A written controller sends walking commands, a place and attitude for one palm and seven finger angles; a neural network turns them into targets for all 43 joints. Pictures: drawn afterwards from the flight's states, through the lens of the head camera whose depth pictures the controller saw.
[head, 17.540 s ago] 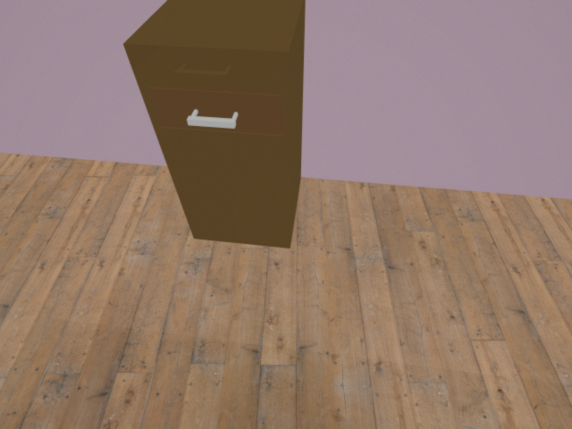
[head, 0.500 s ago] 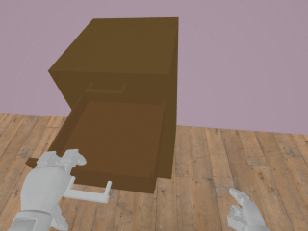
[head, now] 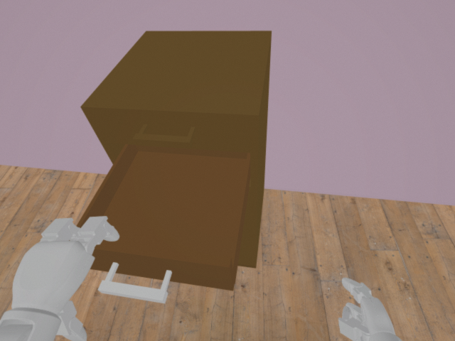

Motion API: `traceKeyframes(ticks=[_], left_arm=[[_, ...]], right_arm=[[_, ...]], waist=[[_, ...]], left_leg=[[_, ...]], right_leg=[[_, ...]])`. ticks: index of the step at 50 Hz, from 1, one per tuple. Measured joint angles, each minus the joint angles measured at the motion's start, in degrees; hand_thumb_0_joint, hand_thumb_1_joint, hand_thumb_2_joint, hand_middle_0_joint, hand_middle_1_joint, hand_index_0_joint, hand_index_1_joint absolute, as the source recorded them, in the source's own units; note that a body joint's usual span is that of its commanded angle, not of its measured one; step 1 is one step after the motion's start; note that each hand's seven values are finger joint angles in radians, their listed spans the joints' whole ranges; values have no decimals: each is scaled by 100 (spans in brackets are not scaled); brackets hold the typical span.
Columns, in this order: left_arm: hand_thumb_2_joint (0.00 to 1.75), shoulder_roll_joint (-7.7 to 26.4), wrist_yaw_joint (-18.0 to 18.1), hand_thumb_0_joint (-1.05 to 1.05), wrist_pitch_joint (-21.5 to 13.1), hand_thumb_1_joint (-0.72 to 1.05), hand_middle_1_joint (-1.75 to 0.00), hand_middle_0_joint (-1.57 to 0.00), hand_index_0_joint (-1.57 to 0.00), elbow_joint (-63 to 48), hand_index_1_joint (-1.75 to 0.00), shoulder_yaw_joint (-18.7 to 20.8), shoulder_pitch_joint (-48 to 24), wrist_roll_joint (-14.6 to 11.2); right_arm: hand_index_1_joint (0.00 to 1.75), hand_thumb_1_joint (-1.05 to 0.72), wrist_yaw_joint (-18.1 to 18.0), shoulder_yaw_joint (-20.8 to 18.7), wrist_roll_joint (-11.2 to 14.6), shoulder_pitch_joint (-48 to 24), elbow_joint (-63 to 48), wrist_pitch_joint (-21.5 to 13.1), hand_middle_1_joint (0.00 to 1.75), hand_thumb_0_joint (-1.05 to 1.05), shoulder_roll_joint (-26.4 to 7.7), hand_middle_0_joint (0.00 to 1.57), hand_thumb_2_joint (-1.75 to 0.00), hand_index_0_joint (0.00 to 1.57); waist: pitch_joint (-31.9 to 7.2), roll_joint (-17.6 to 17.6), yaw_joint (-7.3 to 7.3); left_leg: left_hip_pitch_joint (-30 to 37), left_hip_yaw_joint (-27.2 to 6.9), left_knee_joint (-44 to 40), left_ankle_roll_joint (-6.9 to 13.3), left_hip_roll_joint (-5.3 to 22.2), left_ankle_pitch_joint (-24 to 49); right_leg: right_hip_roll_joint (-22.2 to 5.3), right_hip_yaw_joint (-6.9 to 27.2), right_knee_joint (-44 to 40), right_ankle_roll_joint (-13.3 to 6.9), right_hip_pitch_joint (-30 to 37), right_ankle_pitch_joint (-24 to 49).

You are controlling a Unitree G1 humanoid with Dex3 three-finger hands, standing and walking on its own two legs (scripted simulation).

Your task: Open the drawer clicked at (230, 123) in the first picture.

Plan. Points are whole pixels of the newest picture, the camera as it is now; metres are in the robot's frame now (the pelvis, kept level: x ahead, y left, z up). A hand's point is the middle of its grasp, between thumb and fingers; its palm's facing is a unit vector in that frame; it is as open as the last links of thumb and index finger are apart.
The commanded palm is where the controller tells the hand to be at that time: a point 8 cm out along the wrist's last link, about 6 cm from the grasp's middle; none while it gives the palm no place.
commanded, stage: draw the hand back to the body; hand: left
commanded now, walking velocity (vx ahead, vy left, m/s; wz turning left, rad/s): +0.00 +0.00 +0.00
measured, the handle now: (136, 281) +0.23 +0.24 -0.09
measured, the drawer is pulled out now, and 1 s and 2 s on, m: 0.30 0.30 0.30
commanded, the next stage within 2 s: step back with the hand held close in 1.10 s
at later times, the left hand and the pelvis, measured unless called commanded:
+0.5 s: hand (72, 240) +0.20 +0.23 +0.16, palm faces +0.38 -0.83 -0.40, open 12.1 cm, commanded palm +0.14 +0.27 +0.17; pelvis +0.01 +0.00 +0.01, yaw +2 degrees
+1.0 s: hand (61, 253) +0.18 +0.23 +0.17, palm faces +0.43 -0.81 -0.40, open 7.9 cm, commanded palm +0.12 +0.27 +0.19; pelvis +0.00 -0.02 +0.02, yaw +2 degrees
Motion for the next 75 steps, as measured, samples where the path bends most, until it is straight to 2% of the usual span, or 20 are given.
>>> traceKeyframes(ticks=[6, 8, 9, 10, 11, 13, 15, 17, 21, 27, 35, 44, 51, 61, 67, 75], left_arm=[[30, 146, 33, 0, -52, -49, -120, -32, -32, -187, -120, 215, 69, -34], [31, -187, -53, 0, -70, -49, -120, -31, -33, -124, -119, 331, 43, -1966], [31, -436, -80, 0, -65, -48, -120, -31, -32, -70, -119, 387, 22, -2713], [31, -671, -102, 0, -49, -47, -119, -31, -32, -23, -118, 428, 6, -3307], [32, -866, -117, -1, -22, -46, -118, -31, -32, -8, -118, 448, -6, -3768], [33, -1132, -118, -1, -3, -43, -116, -31, -32, -51, -115, 435, -18, -4366], [35, -1254, -113, -1, -22, -39, -113, -30, -31, -156, -113, 394, -43, -4688], [37, -1289, -119, -1, -60, -34, -110, -30, -31, -283, -109, 378, -77, -4875], [42, -1162, -188, -1, -178, -22, -102, -29, -30, -484, -102, 549, -154, -5060], [51, -1049, -306, -1, -321, -2, -90, -27, -28, -501, -89, 932, -152, -5220], [62, -1096, -371, 0, -332, 25, -72, -25, -26, -604, -71, 951, 53, -5260], [76, -1066, -316, 0, -394, 56, -52, -23, -24, -512, -51, 1196, -122, -5308], [85, -1152, -353, 1, -380, 77, -38, -22, -22, -433, -37, 1064, -144, -5305], [90, -1087, -345, 1, -423, 87, -31, -21, -22, -473, -31, 1123, -90, -5303], [90, -1001, -313, 1, -768, 89, -31, -21, -21, -627, -30, 1520, -140, -5191], [90, -825, -318, 1, -770, 89, -30, -21, -22, -1147, -30, 1378, 488, -5135]], right_arm=[[30, -91, 15, -3, 26, -4, -14, 44, 30, 1, 15, 20, -90, 20], [30, -91, -85, -27, 129, -22, 4, -180, 30, 1, 83, 20, -90, 20], [30, -91, -156, -23, 167, 7, 15, -358, 30, 1, 136, 20, -90, 20], [30, -91, -231, -4, 184, 60, 27, -515, 30, 1, 195, 20, -90, 20], [30, -91, -302, 23, 185, 132, 49, -653, 30, 1, 256, 20, -90, 20], [30, -91, -403, 94, 157, 298, 127, -897, 30, 1, 359, 20, -90, 20], [30, -91, -451, 171, 119, 427, 244, -1104, 30, 1, 419, 20, -90, 20], [30, -91, -452, 225, 90, 486, 353, -1268, 30, 1, 446, 20, -90, 20], [30, -90, -397, 239, 44, 434, 509, -1445, 30, 1, 455, 20, -90, 20], [30, -90, -309, 136, 57, 207, 595, -1432, 30, 1, 412, 20, -90, 20], [30, -90, -316, 5, 68, 109, 639, -1407, 30, 1, 302, 20, -90, 20], [30, -91, -362, 5, 100, 62, 676, -1397, 30, 1, 326, 20, -90, 20], [30, -90, -341, 26, 97, 64, 680, -1416, 30, 1, 350, 20, -90, 20], [30, -90, -350, 2, 98, 143, 755, -1441, 30, 1, 346, 20, -90, 20], [30, -90, -306, 21, 107, 1, 508, -1178, 30, 1, 284, 20, -90, 20], [30, -91, -320, -162, 116, -21, 335, -949, 30, 1, 204, 20, -90, 20]], waist=[[8, -10, 41], [215, 42, -98], [294, 43, -157], [340, 27, -202], [359, -5, -231], [338, -94, -262], [304, -174, -272], [298, -217, -284], [343, -218, -311], [422, -160, -321], [398, -111, -254], [401, -84, -219], [446, -83, -238], [437, -44, -255], [568, -133, -453], [688, -395, -664]], left_leg=[[48, 0, -41, 21, -12, 8], [271, -56, -104, 36, -36, 23], [391, -74, -154, 41, -51, 33], [505, -89, -215, 44, -62, 46], [618, -105, -290, 42, -70, 64], [819, -150, -446, 31, -81, 106], [989, -200, -577, 15, -78, 140], [1120, -233, -679, 1, -69, 169], [1254, -249, -835, -20, -47, 239], [1244, -215, -993, -37, -15, 359], [1226, -234, -1100, -59, 2, 456], [1306, -265, -1130, -99, 32, 500], [1308, -257, -1154, -121, 47, 549], [1339, -249, -1173, -141, 72, 573], [762, -317, -886, -130, 98, 573], [300, -239, -756, -34, -62, 643]], right_leg=[[-11, 2, -70, 25, 64, 23], [-39, -49, -144, 39, 316, 23], [-55, -65, -176, 46, 435, 15], [-65, -77, -216, 51, 546, 8], [-74, -91, -266, 55, 654, 4], [-87, -132, -381, 54, 855, 4], [-86, -179, -502, 45, 1038, 13], [-78, -213, -612, 33, 1183, 35], [-54, -230, -786, 15, 1328, 112], [-18, -200, -961, -5, 1313, 253], [-2, -222, -1075, -31, 1305, 343], [25, -258, -1103, -76, 1393, 376], [39, -254, -1122, -102, 1389, 426], [65, -249, -1162, -122, 1426, 465], [88, -324, -1194, -128, 1016, 611], [-77, -243, -932, -18, 486, 630]])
